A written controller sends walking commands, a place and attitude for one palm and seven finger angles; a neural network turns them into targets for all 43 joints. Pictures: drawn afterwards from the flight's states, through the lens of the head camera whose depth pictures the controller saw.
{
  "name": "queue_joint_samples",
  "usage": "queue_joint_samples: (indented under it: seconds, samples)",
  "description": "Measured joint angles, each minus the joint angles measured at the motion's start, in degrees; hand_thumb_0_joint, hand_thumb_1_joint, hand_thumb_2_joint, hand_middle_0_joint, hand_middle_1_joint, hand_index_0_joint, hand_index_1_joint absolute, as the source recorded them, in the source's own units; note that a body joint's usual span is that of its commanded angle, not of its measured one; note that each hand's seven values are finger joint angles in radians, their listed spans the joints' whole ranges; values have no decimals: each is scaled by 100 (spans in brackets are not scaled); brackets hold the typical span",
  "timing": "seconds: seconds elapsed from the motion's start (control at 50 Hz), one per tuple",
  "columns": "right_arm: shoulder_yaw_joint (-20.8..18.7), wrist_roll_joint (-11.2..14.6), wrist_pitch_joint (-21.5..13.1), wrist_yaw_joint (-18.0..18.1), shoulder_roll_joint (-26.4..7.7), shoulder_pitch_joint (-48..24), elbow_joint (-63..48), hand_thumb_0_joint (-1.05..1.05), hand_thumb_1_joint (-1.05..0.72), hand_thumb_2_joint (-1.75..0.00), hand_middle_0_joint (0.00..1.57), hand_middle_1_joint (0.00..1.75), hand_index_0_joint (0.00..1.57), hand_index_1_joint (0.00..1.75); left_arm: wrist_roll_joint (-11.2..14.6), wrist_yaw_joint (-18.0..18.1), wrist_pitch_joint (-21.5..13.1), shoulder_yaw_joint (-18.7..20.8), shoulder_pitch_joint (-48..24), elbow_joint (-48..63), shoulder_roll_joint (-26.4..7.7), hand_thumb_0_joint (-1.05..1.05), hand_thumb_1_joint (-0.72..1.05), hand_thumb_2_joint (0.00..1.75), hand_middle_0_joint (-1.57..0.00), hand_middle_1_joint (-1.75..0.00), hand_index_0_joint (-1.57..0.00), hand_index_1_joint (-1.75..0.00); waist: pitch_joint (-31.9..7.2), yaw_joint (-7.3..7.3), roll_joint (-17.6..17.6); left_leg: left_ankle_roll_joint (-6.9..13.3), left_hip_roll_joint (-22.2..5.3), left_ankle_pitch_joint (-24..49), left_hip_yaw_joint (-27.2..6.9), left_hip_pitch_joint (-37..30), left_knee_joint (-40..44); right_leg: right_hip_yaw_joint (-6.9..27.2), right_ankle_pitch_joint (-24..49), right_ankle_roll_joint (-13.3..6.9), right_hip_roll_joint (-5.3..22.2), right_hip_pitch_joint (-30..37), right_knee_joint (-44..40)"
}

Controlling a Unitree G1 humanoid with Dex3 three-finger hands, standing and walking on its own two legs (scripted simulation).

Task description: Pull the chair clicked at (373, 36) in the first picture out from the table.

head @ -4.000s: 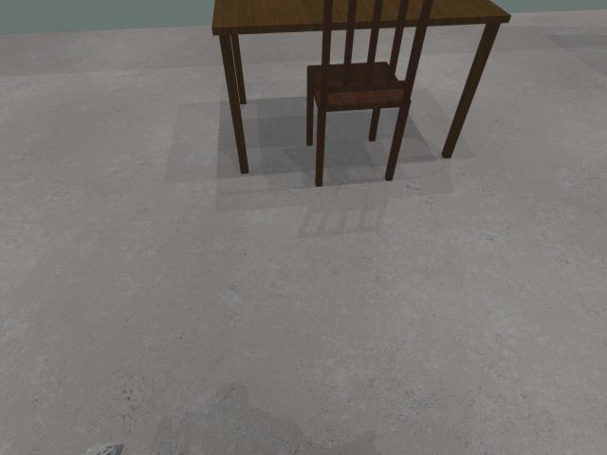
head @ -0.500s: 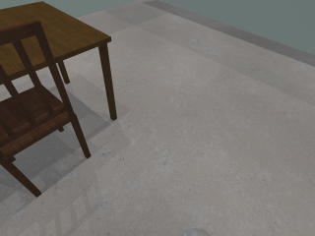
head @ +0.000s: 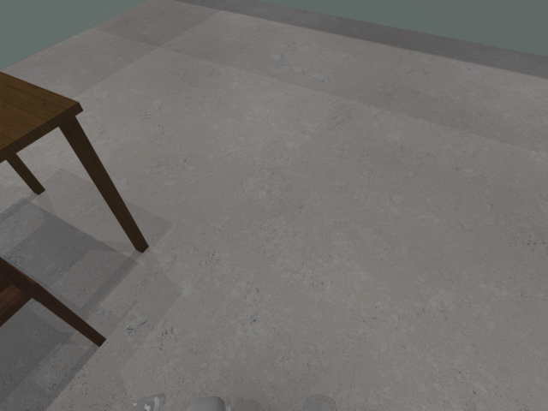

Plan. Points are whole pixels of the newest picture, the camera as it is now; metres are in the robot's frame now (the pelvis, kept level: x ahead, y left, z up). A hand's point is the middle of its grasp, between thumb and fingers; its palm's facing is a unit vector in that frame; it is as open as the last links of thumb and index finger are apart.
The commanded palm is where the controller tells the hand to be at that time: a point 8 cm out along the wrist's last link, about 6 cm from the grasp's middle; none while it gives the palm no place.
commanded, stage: turn to face it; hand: left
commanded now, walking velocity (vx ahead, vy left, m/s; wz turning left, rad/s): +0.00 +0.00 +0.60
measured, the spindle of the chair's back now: out of the picture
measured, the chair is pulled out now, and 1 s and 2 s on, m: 0.00 0.00 0.00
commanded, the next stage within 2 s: take the last steps up to it in 1.62 s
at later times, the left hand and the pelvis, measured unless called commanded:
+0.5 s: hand out of the picture +0.07 +0.27 -0.17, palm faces +0.33 -0.91 -0.25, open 7.3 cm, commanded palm none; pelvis +0.06 +0.04 +0.00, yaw +16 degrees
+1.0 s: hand out of the picture +0.02 +0.17 -0.15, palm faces +0.58 -0.77 -0.25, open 7.3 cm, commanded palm none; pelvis +0.07 -0.03 +0.01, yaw +37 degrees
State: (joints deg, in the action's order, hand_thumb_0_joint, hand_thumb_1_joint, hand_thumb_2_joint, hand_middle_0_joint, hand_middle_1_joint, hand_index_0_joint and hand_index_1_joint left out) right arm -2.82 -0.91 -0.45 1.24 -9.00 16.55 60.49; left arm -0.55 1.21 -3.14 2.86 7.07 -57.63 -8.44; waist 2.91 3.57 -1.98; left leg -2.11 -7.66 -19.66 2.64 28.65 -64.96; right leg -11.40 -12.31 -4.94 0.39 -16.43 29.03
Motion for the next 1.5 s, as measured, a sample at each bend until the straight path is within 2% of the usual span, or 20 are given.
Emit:
queue_joint_samples:
  seconds: [0.14, 0.22, 0.26, 0.3, 0.34, 0.42, 0.5, 0.62, 0.72, 0.74, 0.78, 0.84, 0.9, 1.06, 1.12, 1.16, 1.22, 1.28, 1.36, 1.5]
  samples:
    - [-23, -7, 191, -101, -93, -376, -203, 0, -93, -90, 20, 30, 20, 30, -44, -7, 129, -42, -13, 139, 9, -2, 94, 90, -21, -30, -21, -30, -103, -169, 101, -85, 115, 90, 295, -31, 1325, -440, -297, 137, 156, 554, -149]
    - [-19, -17, 260, -189, -132, -520, -367, 0, -92, -90, 20, 30, 20, 30, -70, -8, 234, -6, 119, 207, -93, -2, 93, 90, -21, -30, -21, -30, -14, -284, 249, -8, 201, 26, 492, -435, 2051, -686, -658, 280, 347, 627, 228]
    - [-19, -36, 245, -223, -175, -545, -512, 0, -92, -90, 20, 30, 20, 30, -53, -21, 300, 26, 257, 223, -172, -1, 93, 90, -21, -30, -21, -30, 13, -308, 310, 82, 270, 446, 541, -774, 2660, -781, -943, 388, 499, 544, 653]
    - [-28, -60, 179, -224, -194, -613, -645, 0, -91, -90, 20, 30, 20, 30, -14, -31, 421, 77, 346, 219, -284, -1, 92, 90, -21, -30, -21, -30, 81, -298, 424, 377, 432, 454, 543, -707, 2561, -465, -1503, 611, 688, 133, 1619]
    - [-6, -47, 119, -197, -212, -642, -742, 0, -91, -90, 20, 30, 20, 30, -24, -12, 563, 110, 382, 209, -387, 0, 92, 90, -21, -30, -20, -30, 150, -291, 414, 566, 502, 311, 478, -678, 2524, 129, -1995, 765, 575, -395, 2768]
    - [20, -36, 129, -144, -229, -587, -767, 0, -91, -90, 20, 30, 20, 30, -33, -41, 620, 205, 377, 257, -549, 0, 92, 90, -20, -30, -20, -30, 188, -319, 348, 567, 643, 586, 265, -851, 3071, 756, -1461, 917, 510, -1006, 3598]
    - [10, -21, 178, -162, -250, -529, -730, 0, -90, -90, 20, 30, 20, 30, -25, -46, 624, 237, 393, 372, -641, 0, 91, 90, -20, -30, -20, -30, 129, -343, 252, 573, 742, 865, 28, -999, 3547, 999, -1147, 1011, 535, -1075, 3188]
    - [-70, -29, 253, -208, -308, -501, -738, 0, -90, -90, 20, 30, 21, 30, -6, -25, 646, 212, 279, 511, -645, 0, 91, 90, -20, -30, -20, -30, 76, -246, 106, 452, 850, 1047, -399, -989, 3718, 1084, -1247, 1038, 385, -747, 2240]
    - [-174, -16, 361, -231, -443, -475, -777, 0, -90, -90, 20, 30, 21, 30, 35, -22, 534, 102, 208, 728, -517, 0, 91, 90, -20, -30, -20, -30, 13, -184, -16, 255, 1007, 1046, -793, -753, 3452, 1007, -855, 932, 152, -47, 689]
    - [-204, 7, 388, -238, -473, -457, -798, 0, -90, -90, 20, 30, 21, 30, 11, -18, 477, 76, 240, 790, -500, 0, 91, 90, -20, -30, -20, -30, -23, -204, -2, 223, 1061, 852, -816, -618, 3214, 979, -477, 755, 176, 86, 294]
    - [-278, -6, 454, -237, -587, -469, -780, 0, -90, -90, 20, 30, 20, 30, -29, -9, 447, -2, 263, 821, -369, 0, 91, 90, -20, -30, -20, -30, -5, -202, -130, 132, 1078, -64, -799, -254, 2176, 779, -359, 558, 209, 89, 433]
    - [-338, -42, 537, -284, -703, -474, -742, 0, -90, -90, 20, 30, 20, 30, -43, -5, 464, -79, 406, 813, -223, 0, 91, 90, -21, -30, -20, -30, -41, -210, -154, 27, 988, -276, -525, 168, 543, 560, -469, 522, 341, 275, 307]
    - [-330, -36, 528, -311, -719, -480, -748, 0, -91, -90, 20, 30, 20, 30, -56, -2, 450, -121, 487, 757, -172, 0, 91, 90, -21, -30, -21, -30, 0, -185, -49, -116, 790, -168, -303, 198, -51, 358, -408, 526, 499, 445, 128]
    - [-210, 17, 571, -338, -632, -747, -727, 0, -91, -90, 20, 30, 20, 30, -111, -54, 445, -129, 626, 677, -280, 0, 90, 90, -21, -30, -21, -30, 205, -371, 275, -167, 526, -603, 58, -600, 1378, -143, -445, 662, 941, 393, 240]
    - [-147, 32, 474, -335, -593, -860, -818, 0, -91, -90, 20, 30, 20, 30, -97, -69, 489, -52, 698, 616, -432, 0, 90, 90, -21, -30, -21, -30, 236, -437, 375, -80, 557, -302, 221, -1092, 2475, -322, -571, 798, 1122, 234, 541]
    - [-124, 18, 346, -336, -575, -910, -907, 0, -91, -90, 20, 30, 20, 30, -49, -84, 562, 27, 759, 583, -569, 0, 90, 90, -21, -30, -21, -30, 210, -445, 437, 195, 613, 13, 230, -1244, 2987, -256, -1035, 938, 1214, -84, 1168]
    - [-43, 19, 204, -271, -440, -969, -958, 0, -91, -90, 20, 30, 20, 30, -39, -35, 750, 131, 658, 435, -774, 0, 91, 90, -21, -30, -21, -30, 300, -493, 543, 406, 695, 1, 141, -1145, 2831, 432, -1807, 1008, 915, -718, 2669]
    - [10, 6, 191, -196, -360, -907, -956, 0, -90, -90, 20, 30, 20, 30, -26, -50, 763, 179, 578, 378, -844, 0, 91, 90, -20, -30, -20, -30, 274, -481, 489, 425, 752, 241, -1, -1298, 3204, 713, -1444, 1039, 686, -1071, 3403]
    - [55, 1, 211, -167, -309, -802, -889, 0, -90, -90, 20, 30, 21, 30, -15, -68, 714, 163, 480, 448, -814, 0, 91, 90, -20, -30, -20, -30, 205, -445, 383, 476, 864, 522, -187, -1479, 3652, 870, -1157, 1062, 548, -1088, 3186]
    - [48, -35, 285, -173, -270, -619, -764, 0, -90, -90, 20, 30, 21, 30, 11, -41, 663, 73, 267, 578, -590, 0, 91, 90, -20, -30, -20, -30, 118, -291, 204, 440, 1028, 659, -471, -1489, 3781, 975, -1268, 965, 316, -574, 1955]
